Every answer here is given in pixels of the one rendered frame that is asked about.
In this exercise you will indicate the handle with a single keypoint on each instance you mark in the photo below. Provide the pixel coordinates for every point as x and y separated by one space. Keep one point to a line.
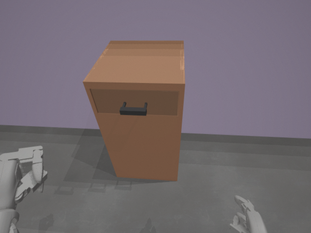
135 111

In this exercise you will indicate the left robot hand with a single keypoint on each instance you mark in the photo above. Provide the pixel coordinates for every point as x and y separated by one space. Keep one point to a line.
31 168

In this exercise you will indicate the right robot hand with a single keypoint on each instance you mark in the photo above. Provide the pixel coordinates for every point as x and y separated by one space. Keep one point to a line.
251 223

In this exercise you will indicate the drawer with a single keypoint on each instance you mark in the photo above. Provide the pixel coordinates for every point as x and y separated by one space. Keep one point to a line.
159 102

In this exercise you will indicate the left robot forearm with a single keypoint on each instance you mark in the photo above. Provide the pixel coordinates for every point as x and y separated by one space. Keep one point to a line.
8 221

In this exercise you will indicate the cabinet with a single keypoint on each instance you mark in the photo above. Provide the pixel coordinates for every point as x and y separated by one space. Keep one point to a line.
142 147

